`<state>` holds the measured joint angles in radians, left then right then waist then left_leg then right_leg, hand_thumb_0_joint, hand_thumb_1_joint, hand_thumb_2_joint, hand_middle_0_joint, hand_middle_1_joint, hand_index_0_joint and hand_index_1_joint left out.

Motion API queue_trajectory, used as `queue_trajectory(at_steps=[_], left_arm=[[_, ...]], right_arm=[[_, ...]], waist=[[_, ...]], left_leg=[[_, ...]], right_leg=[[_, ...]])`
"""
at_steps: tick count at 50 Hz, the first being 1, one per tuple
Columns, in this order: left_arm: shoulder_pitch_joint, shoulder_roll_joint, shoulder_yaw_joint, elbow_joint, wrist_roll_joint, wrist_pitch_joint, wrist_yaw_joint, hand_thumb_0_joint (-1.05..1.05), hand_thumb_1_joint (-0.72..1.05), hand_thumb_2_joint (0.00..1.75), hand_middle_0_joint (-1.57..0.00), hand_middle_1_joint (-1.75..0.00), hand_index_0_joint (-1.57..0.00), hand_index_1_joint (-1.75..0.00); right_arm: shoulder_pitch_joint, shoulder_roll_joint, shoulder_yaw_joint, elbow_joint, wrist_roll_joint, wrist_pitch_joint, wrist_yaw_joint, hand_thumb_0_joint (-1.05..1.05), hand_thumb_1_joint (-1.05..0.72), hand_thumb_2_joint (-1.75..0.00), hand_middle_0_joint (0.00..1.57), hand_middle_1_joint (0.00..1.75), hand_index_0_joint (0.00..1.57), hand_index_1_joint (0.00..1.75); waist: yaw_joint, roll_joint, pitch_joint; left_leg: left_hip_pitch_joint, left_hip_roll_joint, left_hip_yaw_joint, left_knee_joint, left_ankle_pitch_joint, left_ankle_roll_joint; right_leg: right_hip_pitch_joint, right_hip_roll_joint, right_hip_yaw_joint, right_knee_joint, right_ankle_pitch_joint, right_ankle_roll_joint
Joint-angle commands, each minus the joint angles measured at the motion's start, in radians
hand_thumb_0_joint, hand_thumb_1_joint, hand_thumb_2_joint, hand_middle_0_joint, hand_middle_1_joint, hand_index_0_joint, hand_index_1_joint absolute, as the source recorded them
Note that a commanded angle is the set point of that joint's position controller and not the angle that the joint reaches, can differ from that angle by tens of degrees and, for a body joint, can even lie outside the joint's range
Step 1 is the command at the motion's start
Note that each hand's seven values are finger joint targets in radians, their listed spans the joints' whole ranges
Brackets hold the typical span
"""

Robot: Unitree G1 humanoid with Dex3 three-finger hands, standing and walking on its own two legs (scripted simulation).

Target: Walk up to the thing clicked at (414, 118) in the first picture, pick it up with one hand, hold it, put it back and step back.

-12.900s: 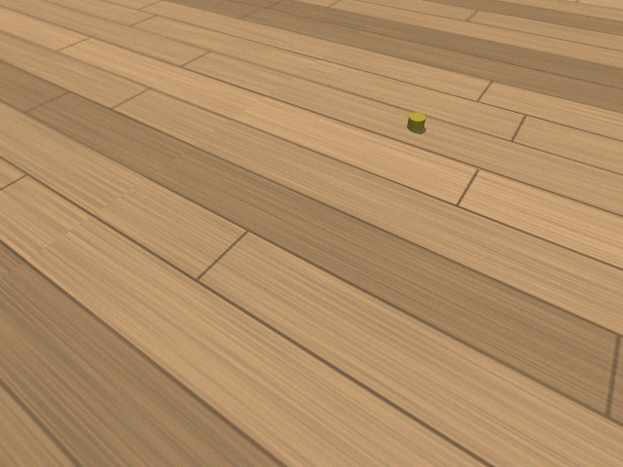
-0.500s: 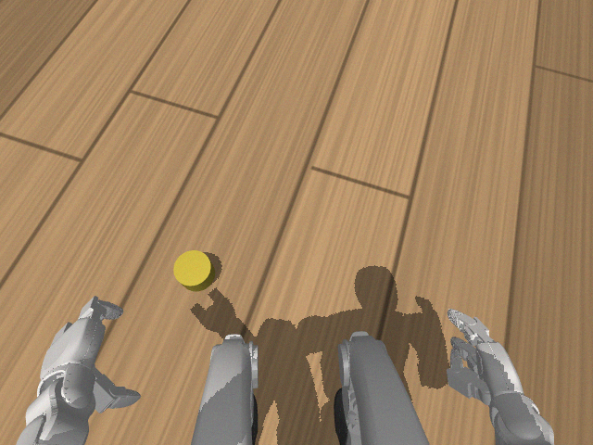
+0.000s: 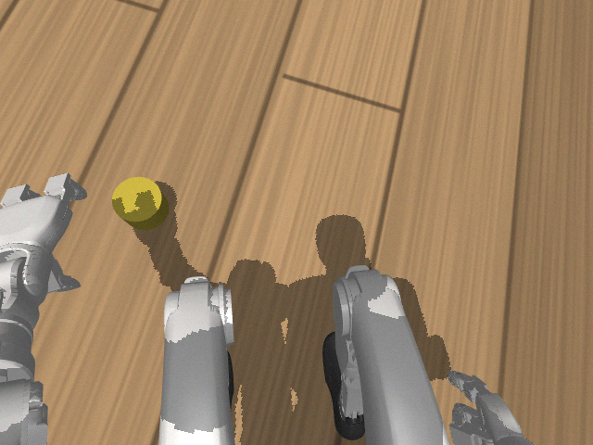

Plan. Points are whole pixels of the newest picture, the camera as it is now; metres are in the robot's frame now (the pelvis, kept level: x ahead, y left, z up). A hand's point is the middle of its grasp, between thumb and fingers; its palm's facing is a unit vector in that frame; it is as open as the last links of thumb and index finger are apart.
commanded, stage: rise first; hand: left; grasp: from above
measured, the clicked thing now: (141, 204) +0.52 +0.29 -0.36
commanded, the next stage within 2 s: approach in 1.08 s
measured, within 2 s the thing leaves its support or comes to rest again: neither
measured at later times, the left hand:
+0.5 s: hand (86, 227) +0.43 +0.33 -0.20, palm faces -0.45 -0.06 -0.89, open 14.1 cm
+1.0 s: hand (101, 219) +0.45 +0.32 -0.23, palm faces -0.46 -0.08 -0.89, open 14.1 cm
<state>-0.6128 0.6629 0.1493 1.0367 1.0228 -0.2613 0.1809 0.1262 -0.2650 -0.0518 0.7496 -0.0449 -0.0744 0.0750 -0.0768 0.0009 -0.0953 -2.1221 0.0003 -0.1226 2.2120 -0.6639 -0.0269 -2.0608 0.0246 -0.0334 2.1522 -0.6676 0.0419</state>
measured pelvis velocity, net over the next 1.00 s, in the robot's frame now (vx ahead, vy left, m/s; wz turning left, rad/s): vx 0.01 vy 0.00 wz -0.05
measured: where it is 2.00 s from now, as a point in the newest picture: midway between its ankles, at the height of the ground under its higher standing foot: (282, 410)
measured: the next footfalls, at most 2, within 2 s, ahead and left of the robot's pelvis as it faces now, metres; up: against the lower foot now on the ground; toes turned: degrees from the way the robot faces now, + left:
none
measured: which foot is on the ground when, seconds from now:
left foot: down 0.00-1.00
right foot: down 0.00-1.00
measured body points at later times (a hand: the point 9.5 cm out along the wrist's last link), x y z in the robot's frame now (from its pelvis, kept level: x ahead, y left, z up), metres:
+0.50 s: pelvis +0.01 +0.01 -0.04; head +0.23 +0.07 +0.34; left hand +0.45 +0.33 -0.15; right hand +0.10 -0.27 -0.16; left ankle +0.09 +0.13 -0.36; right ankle +0.10 -0.13 -0.36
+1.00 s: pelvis +0.01 +0.00 -0.06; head +0.26 +0.07 +0.32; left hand +0.47 +0.32 -0.18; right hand +0.08 -0.28 -0.17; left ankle +0.09 +0.13 -0.36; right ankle +0.10 -0.13 -0.36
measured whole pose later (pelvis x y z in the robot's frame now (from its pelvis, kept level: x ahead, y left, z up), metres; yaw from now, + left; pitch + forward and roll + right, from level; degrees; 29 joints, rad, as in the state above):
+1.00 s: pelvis +0.01 +0.00 -0.06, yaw -3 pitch +34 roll -8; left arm -0.87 0.77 0.16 1.39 1.28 -0.29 0.40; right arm 0.11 -0.26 0.02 0.76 -0.14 -0.02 0.14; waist -0.19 -0.02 -0.05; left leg -2.30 -0.01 -0.16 2.41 -0.72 -0.03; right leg -2.22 0.04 -0.05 2.33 -0.71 0.06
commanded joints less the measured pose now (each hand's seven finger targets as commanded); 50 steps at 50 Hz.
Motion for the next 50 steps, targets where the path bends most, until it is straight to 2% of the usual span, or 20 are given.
queue_trajectory(at_steps=[1,4,5,8,9,12,18,20,24,25,26,27,30,33,35,37,42,43,45,50], left_arm=[[-0.286,0.293,0.039,-0.086,0.054,-0.010,0.073,0.00,-0.54,1.02,-0.05,-1.03,-0.06,-1.02],[-0.284,0.278,0.017,-0.025,0.094,-0.005,0.094,0.00,-0.56,1.05,-0.06,-0.99,-0.05,-1.00],[-0.326,0.306,0.027,-0.052,0.105,-0.008,0.104,0.00,-0.55,1.04,-0.06,-0.99,-0.05,-0.99],[-0.364,0.302,0.017,-0.007,0.136,-0.012,0.125,0.00,-0.55,1.03,-0.06,-0.98,-0.05,-0.98],[-0.362,0.320,0.024,0.011,0.150,-0.013,0.133,0.00,-0.54,1.02,-0.07,-0.97,-0.06,-0.98],[-0.404,0.297,0.001,0.054,0.185,-0.024,0.154,0.00,-0.54,1.02,-0.06,-0.97,-0.06,-0.98],[-0.462,0.324,0.007,0.113,0.233,-0.040,0.195,0.00,-0.51,0.99,-0.10,-0.96,-0.09,-0.96],[-0.474,0.332,0.008,0.133,0.242,-0.043,0.207,0.00,-0.52,0.99,-0.08,-0.99,-0.08,-0.99],[-0.503,0.340,0.020,0.151,0.241,-0.042,0.231,0.00,-0.54,1.01,-0.07,-1.00,-0.07,-1.00],[-0.506,0.336,0.007,0.164,0.250,-0.040,0.232,0.00,-0.53,1.00,-0.07,-1.02,-0.07,-1.01],[-0.499,0.351,0.019,0.178,0.248,-0.037,0.236,0.00,-0.54,1.00,-0.07,-1.01,-0.07,-1.01],[-0.508,0.355,0.025,0.177,0.249,-0.035,0.240,0.00,-0.54,1.00,-0.06,-1.02,-0.06,-1.01],[-0.508,0.344,0.015,0.202,0.254,-0.027,0.246,0.00,-0.54,1.01,-0.06,-1.02,-0.07,-1.02],[-0.511,0.357,0.034,0.207,0.245,-0.024,0.251,0.00,-0.54,1.00,-0.06,-1.02,-0.07,-1.02],[-0.506,0.354,0.020,0.215,0.245,-0.023,0.247,0.00,-0.55,1.00,-0.06,-1.04,-0.06,-1.03],[-0.509,0.370,0.038,0.211,0.246,-0.022,0.248,0.00,-0.54,1.00,-0.06,-1.02,-0.07,-1.02],[-0.497,0.376,0.042,0.222,0.240,-0.027,0.249,0.00,-0.55,1.01,-0.06,-1.03,-0.06,-1.03],[-0.502,0.375,0.039,0.229,0.243,-0.028,0.248,0.00,-0.55,1.01,-0.06,-1.03,-0.07,-1.03],[-0.527,0.407,0.055,0.194,0.242,-0.032,0.252,0.00,-0.55,1.01,-0.06,-1.03,-0.06,-1.03],[-0.512,0.374,0.035,0.245,0.244,-0.034,0.255,0.00,-0.56,1.01,-0.06,-1.03,-0.06,-1.03]], right_arm=[[0.136,-0.227,-0.064,-0.062,-0.008,0.003,-0.009,0.00,-0.89,-0.90,0.20,0.30,0.20,0.30],[0.144,-0.231,-0.059,-0.056,-0.010,0.021,-0.001,0.00,-0.89,-0.90,0.20,0.30,0.20,0.30],[0.145,-0.234,-0.059,-0.053,-0.012,0.026,0.001,0.00,-0.89,-0.90,0.20,0.30,0.20,0.30],[0.148,-0.235,-0.052,-0.051,-0.019,0.035,0.009,0.00,-0.89,-0.90,0.20,0.30,0.20,0.30],[0.149,-0.235,-0.049,-0.045,-0.022,0.037,0.011,0.00,-0.89,-0.90,0.20,0.30,0.20,0.30],[0.155,-0.239,-0.046,-0.037,-0.034,0.041,0.018,0.00,-0.89,-0.90,0.20,0.30,0.20,0.30],[0.158,-0.237,-0.036,-0.029,-0.058,0.043,0.031,0.00,-0.90,-0.90,0.20,0.30,0.20,0.30],[0.159,-0.237,-0.033,-0.027,-0.065,0.042,0.033,0.00,-0.90,-0.90,0.20,0.30,0.20,0.30],[0.172,-0.236,-0.030,-0.026,-0.074,0.041,0.037,0.00,-0.90,-0.90,0.20,0.30,0.20,0.30],[0.172,-0.230,-0.026,-0.025,-0.076,0.041,0.038,0.00,-0.90,-0.90,0.20,0.30,0.20,0.30],[0.173,-0.233,-0.025,-0.019,-0.076,0.040,0.038,0.00,-0.90,-0.90,0.20,0.30,0.20,0.30],[0.175,-0.235,-0.027,-0.020,-0.078,0.040,0.038,0.00,-0.90,-0.90,0.20,0.30,0.20,0.30],[0.179,-0.235,-0.023,-0.016,-0.082,0.041,0.042,0.00,-0.90,-0.90,0.20,0.30,0.20,0.30],[0.183,-0.233,-0.020,-0.015,-0.086,0.040,0.044,0.00,-0.90,-0.90,0.20,0.30,0.20,0.30],[0.182,-0.231,-0.015,-0.013,-0.090,0.040,0.046,0.00,-0.90,-0.90,0.20,0.30,0.20,0.30],[0.184,-0.233,-0.011,-0.013,-0.091,0.044,0.046,0.00,-0.90,-0.90,0.20,0.30,0.20,0.30],[0.179,-0.230,-0.004,-0.013,-0.098,0.046,0.050,0.00,-0.90,-0.90,0.20,0.30,0.20,0.30],[0.186,-0.233,-0.003,-0.011,-0.100,0.047,0.052,0.00,-0.90,-0.90,0.20,0.30,0.20,0.30],[0.182,-0.237,-0.005,-0.010,-0.095,0.049,0.050,0.00,-0.90,-0.90,0.20,0.30,0.20,0.30],[0.179,-0.236,0.005,-0.005,-0.106,0.050,0.054,0.00,-0.90,-0.90,0.20,0.30,0.20,0.30]], waist=[[0.000,0.198,-0.619],[-0.010,0.218,-0.615],[-0.008,0.230,-0.633],[-0.025,0.239,-0.616],[-0.020,0.243,-0.615],[-0.044,0.250,-0.620],[-0.064,0.221,-0.610],[-0.060,0.242,-0.627],[-0.068,0.228,-0.654],[-0.074,0.238,-0.662],[-0.063,0.235,-0.652],[-0.068,0.243,-0.656],[-0.075,0.254,-0.649],[-0.080,0.242,-0.643],[-0.087,0.242,-0.634],[-0.083,0.245,-0.651],[-0.086,0.241,-0.626],[-0.096,0.231,-0.628],[-0.081,0.259,-0.670],[-0.102,0.249,-0.613]], left_leg=[[0.476,-0.007,0.066,-0.286,0.025,0.043],[0.489,-0.010,0.052,-0.281,0.061,0.036],[0.490,-0.011,0.056,-0.266,0.073,0.038],[0.473,-0.014,0.056,-0.242,0.096,0.037],[0.476,-0.014,0.058,-0.235,0.105,0.037],[0.471,-0.013,0.059,-0.202,0.133,0.035],[0.410,-0.017,0.074,-0.160,0.099,0.048],[0.421,-0.018,0.076,-0.151,0.103,0.048],[0.408,-0.019,0.082,-0.126,0.121,0.051],[0.401,-0.022,0.088,-0.118,0.131,0.052],[0.401,-0.020,0.085,-0.118,0.139,0.051],[0.406,-0.017,0.080,-0.113,0.145,0.050],[0.415,-0.013,0.075,-0.106,0.169,0.048],[0.381,-0.015,0.084,-0.091,0.164,0.052],[0.375,-0.013,0.086,-0.079,0.174,0.055],[0.378,-0.013,0.084,-0.072,0.194,0.054],[0.339,-0.014,0.087,-0.062,0.166,0.057],[0.333,-0.014,0.086,-0.061,0.164,0.059],[0.362,-0.012,0.086,-0.055,0.181,0.055],[0.334,-0.012,0.079,-0.050,0.169,0.055]], right_leg=[[0.207,0.011,-0.092,-0.213,0.043,-0.081],[0.172,0.011,-0.104,-0.176,0.077,-0.086],[0.174,0.008,-0.101,-0.172,0.088,-0.086],[0.144,0.005,-0.099,-0.152,0.109,-0.085],[0.141,0.005,-0.099,-0.144,0.114,-0.086],[0.118,0.006,-0.101,-0.123,0.137,-0.084],[0.121,0.007,-0.102,-0.121,0.115,-0.077],[0.117,0.009,-0.104,-0.111,0.119,-0.078],[0.124,0.014,-0.106,-0.103,0.135,-0.075],[0.137,0.018,-0.106,-0.101,0.147,-0.076],[0.129,0.016,-0.106,-0.093,0.152,-0.077],[0.119,0.015,-0.109,-0.082,0.156,-0.075],[0.111,0.018,-0.113,-0.067,0.182,-0.078],[0.128,0.018,-0.110,-0.071,0.183,-0.074],[0.138,0.019,-0.109,-0.072,0.196,-0.072],[0.148,0.020,-0.110,-0.061,0.213,-0.072],[0.151,0.022,-0.111,-0.063,0.192,-0.071],[0.161,0.022,-0.112,-0.066,0.193,-0.070],[0.158,0.024,-0.110,-0.058,0.205,-0.072],[0.133,0.025,-0.119,-0.047,0.196,-0.072]])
